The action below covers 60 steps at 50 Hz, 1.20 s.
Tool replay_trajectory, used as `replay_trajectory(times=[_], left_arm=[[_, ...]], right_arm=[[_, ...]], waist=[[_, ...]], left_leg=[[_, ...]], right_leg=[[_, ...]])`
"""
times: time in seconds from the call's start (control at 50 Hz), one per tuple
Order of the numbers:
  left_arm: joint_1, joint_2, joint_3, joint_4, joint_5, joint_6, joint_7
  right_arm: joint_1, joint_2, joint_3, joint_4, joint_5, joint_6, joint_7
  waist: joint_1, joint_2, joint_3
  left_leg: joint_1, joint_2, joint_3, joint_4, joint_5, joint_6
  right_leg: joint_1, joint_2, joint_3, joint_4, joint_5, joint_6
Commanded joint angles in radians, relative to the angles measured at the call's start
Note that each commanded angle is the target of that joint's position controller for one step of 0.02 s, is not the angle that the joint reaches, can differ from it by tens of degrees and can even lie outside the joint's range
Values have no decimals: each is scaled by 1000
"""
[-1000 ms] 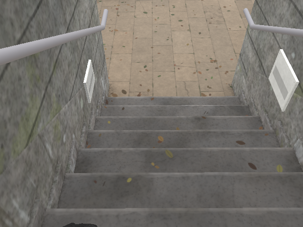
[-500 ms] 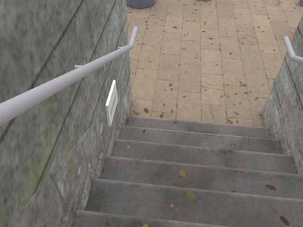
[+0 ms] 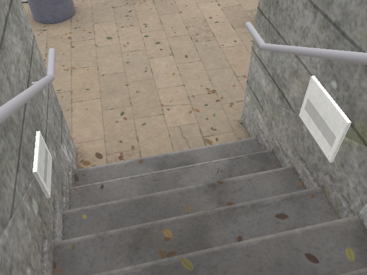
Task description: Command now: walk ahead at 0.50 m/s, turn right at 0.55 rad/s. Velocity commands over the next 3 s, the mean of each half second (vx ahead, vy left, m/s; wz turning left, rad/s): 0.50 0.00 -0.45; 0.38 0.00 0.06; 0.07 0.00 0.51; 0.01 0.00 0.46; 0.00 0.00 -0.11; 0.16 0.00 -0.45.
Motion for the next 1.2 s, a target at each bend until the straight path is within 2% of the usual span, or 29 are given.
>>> replay_trajectory(times=[0.02, 0.06, 0.1, 0.12, 0.18, 0.26, 0.32, 0.36, 0.4, 0.42, 0.48, 0.52, 0.56, 0.6, 0.72, 0.74, 0.76, 0.78, 0.8, 0.82, 0.84, 0.86, 0.92, 0.94, 1.0, 1.04, 1.12, 1.16, 1.2], left_arm=[[192, 23, -10, 20, 17, -5, -5], [75, -4, -47, -34, 7, 7, -10], [88, 80, -29, -38, -8, -5, -3], [132, 10, -55, -35, 3, -23, 23], [224, 18, -74, -14, 15, -25, 48], [211, 109, -63, -77, 17, -8, 13], [263, 175, -35, -36, -3, 29, -33], [567, -16, -55, 15, -28, 13, -91], [234, 85, -38, -144, -58, 13, -48], [143, 64, -49, -151, -43, 16, -21], [169, -53, -85, -114, 15, 39, -34], [4, 29, -52, -129, 10, 25, -50], [-32, 28, -47, -136, -8, 36, -64], [-19, 69, -39, -144, -16, 34, -53], [-183, 52, -43, -225, 14, 34, -26], [-276, 23, -50, -187, -47, 59, 28], [-205, -11, -63, -154, -55, 66, 47], [75, 48, -36, -117, -7, 31, 4], [353, 165, 23, -22, -14, 18, 0], [478, 247, 45, 2, -30, 3, 3], [499, 225, 32, 6, 11, -13, -13], [321, 185, 28, -10, 53, -20, 5], [-152, -80, -68, -139, -13, -16, 9], [-212, -31, -63, -190, 1, -29, 30], [-87, 75, -48, -139, 62, -44, 66], [85, 68, -55, -66, 49, -38, 65], [229, 99, -48, -11, -4, 3, 69], [207, 107, -50, -19, 24, 18, 68], [117, 149, -31, -18, -18, 37, 56]], right_arm=[[-240, -119, -35, -216, 9, -59, -41], [-181, -84, -38, -161, -12, -12, -61], [-86, -5, -12, -150, -28, 21, -15], [-155, -15, -10, -163, -53, 23, 2], [-256, -33, -2, -225, -16, 35, -12], [-283, -122, -29, -284, -23, 54, 2], [-53, -210, -84, -158, 28, 24, 4], [205, -388, -140, -88, -11, 19, 49], [110, -322, -136, -87, -24, 26, 62], [34, -136, -84, -94, -21, 20, 56], [-114, 64, -20, -85, -28, -25, -6], [-91, -15, -23, -80, 12, -66, -25], [48, -147, -39, -9, 2, -71, -8], [84, -223, -63, 16, -15, -63, -12], [266, -118, -38, 76, -26, -33, -36], [181, -193, -85, -11, 100, 2, -59], [142, -194, -85, -31, 106, 20, -68], [105, -181, -68, -22, -30, -12, -14], [-112, -246, -102, -105, -3, -30, 29], [-162, -187, -98, -146, 23, -48, 59], [-5, -73, -78, -139, 50, -48, 76], [-120, -84, -93, -188, 76, -32, 52], [113, 20, -56, -109, -21, 51, 26], [163, 11, -51, -64, -59, 58, 40], [40, -49, -83, -95, -17, 25, 59], [-173, -124, -100, -189, -7, 34, 40], [-348, -72, -81, -242, -21, 51, -19], [-293, -90, -99, -221, -36, 58, -30], [-138, -180, -144, -164, -6, 53, -48]], waist=[[91, 55, 31], [-1, -36, 144], [-49, -12, 66], [4, 5, 70], [45, 18, 44], [19, -23, 117], [-50, 8, 53], [-12, 302, -265], [-103, 153, -29], [-42, -18, 40], [90, -20, 171], [6, 1, 93], [11, 118, 67], [27, 1, 46], [-33, 46, 58], [-34, -53, 59], [-6, -7, 65], [107, 163, 37], [263, 21, -52], [299, -216, -208], [218, -196, -279], [176, 41, 4], [-103, -28, -12], [-105, -102, 16], [-51, -24, 27], [29, -77, 79], [126, -79, 129], [97, -71, 124], [13, -5, 137]], left_leg=[[-708, 108, -189, -312, 330, 26], [-313, 133, -121, -609, 452, 40], [-14, 70, -35, -581, 742, 43], [-138, 107, -116, -731, 1013, 51], [168, 39, -26, -1084, 1227, 28], [202, 31, -83, -1219, 892, 20], [428, 36, 1, -1446, 955, 98], [1087, 381, -319, -1044, 1754, 429], [851, 482, -574, -1243, 972, 447], [620, 403, -474, -1318, 665, 370], [30, 184, -204, -1434, 607, 281], [-173, 67, -65, -1447, 604, 274], [-78, 144, -152, -1423, 816, 265], [248, 234, -251, -1298, 1048, 274], [471, 216, -263, -1158, 1148, 270], [418, 178, -196, -1171, 1207, 232], [299, 137, -158, -1117, 1374, 205], [-52, 125, -126, -990, 1567, 196], [-289, 46, -76, -723, 1442, 171], [-417, -42, -33, -213, 585, 60], [-511, -116, -179, -157, -44, 43], [-548, -95, -270, -193, 92, 80], [-229, 31, -185, -479, 439, 65], [-107, 35, -170, -581, 703, 57], [166, -6, -17, -889, 1204, 38], [16, 38, -59, -1046, 1111, 31], [-150, 86, -85, -1306, 1030, 62], [63, 34, -14, -1213, 1003, 78], [229, 20, 14, -1461, 987, 95]], right_leg=[[425, -368, 449, -37, 293, -282], [-185, -347, 400, -136, 361, -359], [-465, -191, 297, -22, 316, -296], [-381, -159, 301, 53, 237, -252], [-553, -41, 231, 198, -117, -135], [-390, -113, 448, 405, -205, -151], [-218, -65, 426, 788, 76, -120], [-850, 119, 137, 1696, -594, 35], [-1263, 11, 147, 1772, -418, 59], [-1187, -80, 201, 1599, -171, 15], [-785, -240, 192, 973, 317, -75], [-446, -176, 27, 558, 597, -33], [-416, -135, 31, 600, 511, 24], [-639, -139, 124, 499, 438, 45], [-694, -110, 32, 524, 137, 21], [-511, -57, -40, 395, 127, 16], [-296, -17, -70, 340, 108, 6], [130, 12, -112, 479, 115, 14], [478, 23, -74, 374, 236, -4], [674, -239, 171, 211, 824, -203], [586, -516, 613, 32, 914, -425], [266, -544, 599, 0, 808, -402], [-221, -372, 150, 28, 539, -199], [-367, -282, 30, -5, 279, -120], [-551, -204, -159, 116, -97, -14], [-364, -329, -24, 154, -120, -32], [-91, -479, 175, 245, -202, -38], [-197, -478, 117, 328, -262, -13], [-166, -410, 11, 547, -344, 59]])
